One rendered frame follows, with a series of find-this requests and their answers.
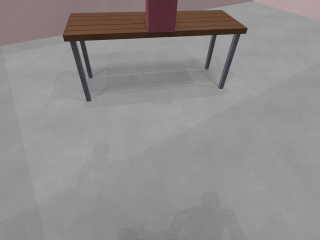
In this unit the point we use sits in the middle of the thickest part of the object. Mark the carton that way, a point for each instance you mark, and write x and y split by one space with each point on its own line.
161 15

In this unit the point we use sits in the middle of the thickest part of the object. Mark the table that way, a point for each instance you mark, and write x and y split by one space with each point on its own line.
132 25

